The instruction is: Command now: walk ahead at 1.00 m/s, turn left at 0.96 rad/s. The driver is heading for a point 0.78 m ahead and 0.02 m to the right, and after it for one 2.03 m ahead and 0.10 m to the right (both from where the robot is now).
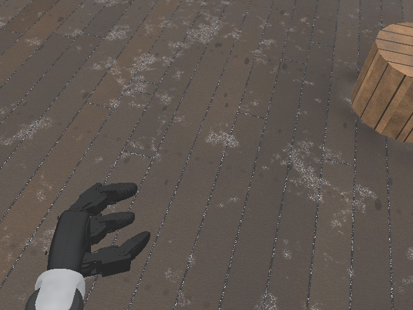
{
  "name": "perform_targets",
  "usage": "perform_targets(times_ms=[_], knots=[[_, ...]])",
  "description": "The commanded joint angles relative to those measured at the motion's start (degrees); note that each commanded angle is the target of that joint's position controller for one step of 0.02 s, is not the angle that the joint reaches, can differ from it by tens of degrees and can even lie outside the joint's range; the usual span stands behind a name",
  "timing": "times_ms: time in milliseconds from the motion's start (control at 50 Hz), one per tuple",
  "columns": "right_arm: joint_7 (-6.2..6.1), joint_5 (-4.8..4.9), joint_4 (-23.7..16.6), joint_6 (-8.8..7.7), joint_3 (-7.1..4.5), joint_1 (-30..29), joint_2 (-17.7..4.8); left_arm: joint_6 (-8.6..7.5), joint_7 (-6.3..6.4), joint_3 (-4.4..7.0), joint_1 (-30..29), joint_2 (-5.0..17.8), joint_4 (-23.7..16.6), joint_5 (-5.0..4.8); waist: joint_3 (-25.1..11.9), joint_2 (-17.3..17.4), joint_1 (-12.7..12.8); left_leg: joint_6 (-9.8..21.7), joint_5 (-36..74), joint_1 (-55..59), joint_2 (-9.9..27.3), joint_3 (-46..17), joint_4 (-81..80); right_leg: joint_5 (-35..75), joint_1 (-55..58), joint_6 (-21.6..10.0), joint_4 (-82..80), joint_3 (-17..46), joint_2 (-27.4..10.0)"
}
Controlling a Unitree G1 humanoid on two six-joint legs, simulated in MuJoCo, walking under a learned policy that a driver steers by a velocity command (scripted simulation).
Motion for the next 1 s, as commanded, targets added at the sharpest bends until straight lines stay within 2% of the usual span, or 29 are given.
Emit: perform_targets(times_ms=[20,40,60,80,100,140,220,260,300,340,380,460,500,540,560,580,600,620,640,660,680,720,740,780,860,900,960,980,1000], knots=[[-0.22,-1.05,-4.9,0.16,-4.11,-8.8,-11.8,-0.41,1.22,7.47,15.3,12.1,0.7,-2.28,-10.4,9.2,14.2,-0.4,44.8,-12.8,4.8,-4.9,15.3,-2.8,37.9,-0.8,-2.1,-3.1,0.7],[0.78,-3.53,-7.8,-0.13,-2.96,-12.9,-9.0,0.24,1.34,8.30,30.5,14.8,4.5,-2.00,-19.2,6.9,19.9,-1.8,37.5,-22.5,4.4,-3.3,32.2,-9.7,57.0,-3.0,6.7,0.4,-5.5],[1.41,-3.81,-9.2,-0.29,-0.34,-4.9,1.9,0.55,1.00,7.58,35.8,16.0,6.2,0.44,-22.9,-16.2,13.5,-2.1,-11.7,-37.3,-1.0,0.1,50.9,-27.6,68.8,-7.2,-1.6,22.8,-16.8],[1.13,2.56,-10.2,-0.71,0.18,3.2,-1.2,-0.36,-0.20,7.45,29.9,15.4,5.1,3.11,-19.8,-35.2,8.4,-2.5,-7.3,-50.8,2.8,5.8,61.7,-41.7,65.6,-14.5,-14.5,51.1,-26.4],[0.49,1.99,-8.2,-0.12,-0.89,-2.0,-7.2,-0.10,-0.26,6.57,24.6,7.9,3.6,2.51,-9.8,-18.6,10.6,-2.8,1.9,-52.8,7.7,8.3,63.9,-49.2,56.1,-14.8,-16.6,44.7,-23.6],[0.84,-1.36,-10.1,0.56,-1.93,-12.8,-9.5,0.45,-0.46,6.27,22.9,7.5,6.6,1.93,-0.6,2.1,10.3,-3.0,8.5,-46.1,11.3,11.2,60.6,-26.4,38.7,-12.5,-16.4,24.6,-18.8],[1.46,0.99,-11.2,1.41,-1.95,-13.8,-7.1,-0.51,-2.19,5.36,23.9,6.2,13.7,0.75,4.9,0.2,6.5,-2.2,10.2,-44.1,16.9,10.3,48.7,-15.0,29.2,-12.3,-20.0,9.9,-14.4],[1.60,0.15,-12.3,0.85,-0.99,-17.8,-5.6,-0.51,-2.15,5.98,26.7,8.8,16.4,0.78,7.1,1.2,7.4,-2.8,13.5,-48.6,15.9,10.1,43.1,-9.0,30.1,-13.6,-21.2,6.4,-14.5],[2.34,-0.49,-11.4,-0.51,-1.22,-19.0,-6.9,-0.45,-1.83,6.29,29.1,11.3,18.2,2.23,6.3,3.6,7.2,-2.5,21.6,-53.3,14.4,8.5,39.2,0.2,34.7,-13.9,-17.8,3.6,-15.5],[3.73,-0.97,-12.3,-2.52,-1.92,-25.4,-9.6,-0.86,-0.74,5.42,31.1,10.3,19.8,1.41,8.7,2.1,8.0,-1.6,35.3,-52.0,12.5,10.1,24.4,-0.1,34.1,-10.2,-18.4,-2.6,-12.3],[5.18,-2.54,-13.9,-3.51,-0.89,-31.5,-6.9,-0.50,-0.27,4.32,35.5,9.3,22.2,0.66,9.2,2.5,10.4,-1.8,47.9,-39.7,10.9,17.3,17.3,-4.0,26.7,-9.0,-19.7,-7.9,-10.6],[6.79,-0.99,-16.0,-3.75,-0.91,-38.2,-6.8,2.10,0.34,3.43,41.3,10.2,25.7,-0.13,12.4,-0.5,11.6,-0.8,43.8,-37.1,9.1,21.1,9.6,2.3,33.4,-9.2,-16.3,-10.6,-12.5],[7.31,-1.46,-17.0,-4.84,-1.30,-39.2,-7.4,4.01,0.61,3.51,44.0,11.6,28.0,-0.29,13.1,-2.5,10.6,0.3,36.6,-34.9,7.1,23.7,4.7,21.5,40.1,-8.6,-11.1,-8.8,-13.3],[6.39,-0.86,-13.9,-4.85,-3.27,-27.9,-11.4,5.51,0.65,3.98,44.4,14.2,29.3,0.86,6.8,-6.8,4.3,1.6,31.8,-24.3,8.2,21.1,3.8,38.6,44.8,-8.7,5.7,-5.3,-15.0],[5.20,-0.12,-10.8,-4.12,-4.60,-16.2,-13.5,5.65,0.50,4.39,40.7,15.7,28.8,1.69,2.4,-7.5,-2.3,2.1,32.9,-12.5,11.5,17.9,1.1,40.5,39.5,-8.7,19.0,-3.8,-14.7],[3.83,-0.89,-7.4,-3.16,-5.53,-1.9,-14.7,4.35,0.35,4.45,32.6,14.3,27.0,2.27,-4.7,-3.4,-11.4,3.0,41.9,10.6,16.5,13.6,0.5,29.4,23.8,-7.0,42.1,-4.2,-7.7],[3.13,-4.92,-4.0,-3.15,-3.74,0.7,-16.5,2.10,-0.55,2.24,39.1,2.5,23.9,3.46,-14.4,17.7,-1.3,-1.0,75.7,36.5,24.4,10.2,25.1,-38.2,-4.1,-8.2,65.3,1.4,-2.9],[2.58,-5.45,-6.2,-2.29,-4.43,5.2,-16.5,-0.28,-1.32,2.29,43.1,8.7,23.2,-0.39,-29.6,18.5,-3.1,4.6,77.5,44.1,29.9,1.7,25.6,-34.4,-6.1,-8.3,63.2,10.6,-2.5],[3.14,-6.03,-4.7,-2.57,-5.63,5.7,-16.2,-0.69,-1.13,2.53,35.0,9.1,19.9,-3.85,-29.2,17.4,-5.8,12.3,45.2,41.0,31.7,-8.5,9.5,-29.7,-13.3,-5.1,60.7,6.0,-3.6],[2.88,-5.00,-3.6,-3.34,-4.64,-0.3,-11.5,0.13,0.19,3.15,29.7,10.2,19.6,-3.21,-19.0,3.5,-3.1,11.1,28.4,27.9,29.1,-6.3,1.7,-23.8,-13.3,-4.4,53.9,3.3,-7.6],[2.68,-4.35,-2.7,-3.97,-3.62,-6.4,-8.7,1.36,1.08,3.15,26.0,8.4,19.8,-1.50,-8.6,-2.9,-0.3,7.7,28.7,13.8,27.2,-3.3,-3.1,-18.9,-10.4,-4.4,54.4,0.9,-9.1],[3.05,-3.53,-0.9,-4.94,-3.16,-12.5,-6.6,4.38,0.68,2.64,32.2,3.1,20.6,-0.21,-1.7,1.1,7.5,8.2,37.3,-4.5,28.1,3.0,-4.4,-17.1,-4.0,-1.8,51.8,1.5,-13.0],[3.13,-3.06,-0.4,-4.89,-2.59,-14.4,-4.8,5.49,0.25,2.88,31.6,2.7,20.0,-0.61,1.3,2.7,9.1,5.5,34.1,-10.2,27.1,8.1,-7.2,-16.6,-2.9,-1.9,49.1,2.1,-14.9],[2.65,-2.11,-0.6,-4.92,-2.50,-19.3,-5.6,6.08,-0.07,2.69,25.2,3.1,16.9,-0.65,7.3,4.5,9.4,2.0,36.0,-16.9,25.5,16.3,-12.8,-13.1,-4.8,-2.2,41.7,0.6,-16.1],[-0.17,-2.80,0.3,-4.79,-3.27,-17.4,-9.5,4.92,-2.32,2.40,16.7,4.1,13.5,0.38,8.0,0.0,7.4,-3.6,42.9,-12.4,16.7,31.4,-13.5,4.2,-2.5,-5.6,24.2,-7.8,-10.4],[-1.09,-2.58,0.6,-4.41,-3.70,-14.7,-13.1,4.47,-3.69,2.95,14.0,5.7,12.0,0.53,6.5,0.1,7.4,-5.4,58.9,-9.5,16.7,34.1,-10.1,8.7,5.3,-7.7,16.0,-14.0,-4.9],[-1.84,-2.12,-1.9,-2.75,-4.96,-14.8,-18.6,6.13,-4.17,6.86,28.3,14.3,14.7,-0.78,-3.9,7.2,16.4,-6.9,98.3,-5.4,18.7,33.6,12.6,-1.4,26.0,-11.1,19.9,-18.7,4.4],[-1.06,-1.43,-3.6,-2.25,-5.40,-18.9,-20.8,6.98,-3.57,8.70,41.4,18.0,17.5,-0.45,-7.3,7.8,24.3,-7.1,94.6,-10.4,19.1,31.8,29.0,-3.0,39.7,-13.9,14.8,-15.0,3.6],[0.28,-1.52,-3.8,-2.95,-3.77,-22.0,-14.8,7.96,-2.42,8.91,47.6,18.8,20.1,-0.60,-5.1,-4.2,26.9,-9.5,39.3,-23.5,10.4,31.0,56.5,2.5,50.7,-16.5,9.0,-7.9,0.6]])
